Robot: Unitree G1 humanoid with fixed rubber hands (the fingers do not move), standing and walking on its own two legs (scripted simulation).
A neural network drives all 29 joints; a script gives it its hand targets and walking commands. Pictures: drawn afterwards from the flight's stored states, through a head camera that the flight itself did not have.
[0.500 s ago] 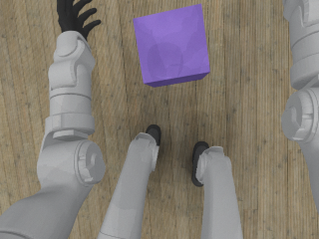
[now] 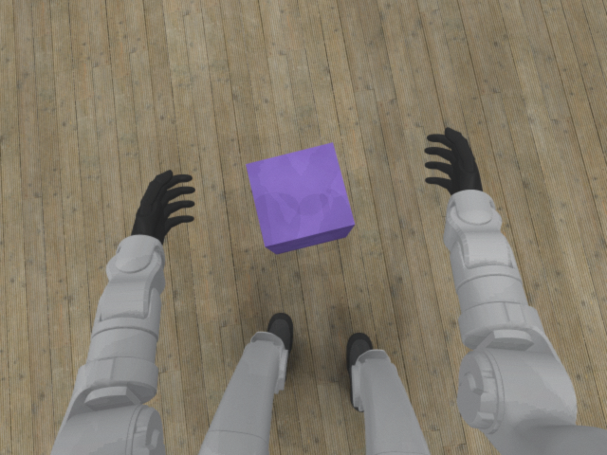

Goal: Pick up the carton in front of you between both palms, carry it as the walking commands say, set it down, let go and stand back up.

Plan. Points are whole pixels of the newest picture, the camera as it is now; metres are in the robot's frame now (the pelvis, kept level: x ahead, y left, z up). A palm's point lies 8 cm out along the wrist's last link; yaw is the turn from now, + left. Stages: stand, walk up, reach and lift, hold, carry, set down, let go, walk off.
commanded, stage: let go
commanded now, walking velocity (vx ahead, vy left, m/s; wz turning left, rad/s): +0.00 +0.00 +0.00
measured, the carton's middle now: (301, 204) +0.50 +0.08 -0.58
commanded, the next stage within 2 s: stand in 1.12 s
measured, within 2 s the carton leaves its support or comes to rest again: neither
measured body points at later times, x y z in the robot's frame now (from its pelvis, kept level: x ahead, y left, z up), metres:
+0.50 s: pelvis +0.06 +0.00 +0.06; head +0.15 -0.01 +0.50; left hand +0.22 +0.25 -0.01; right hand +0.32 -0.20 -0.03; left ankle +0.06 +0.11 -0.67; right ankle +0.03 -0.12 -0.67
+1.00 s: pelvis +0.06 -0.01 +0.07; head +0.07 -0.01 +0.52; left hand +0.23 +0.24 +0.00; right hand +0.25 -0.24 -0.01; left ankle +0.06 +0.11 -0.67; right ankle +0.03 -0.12 -0.67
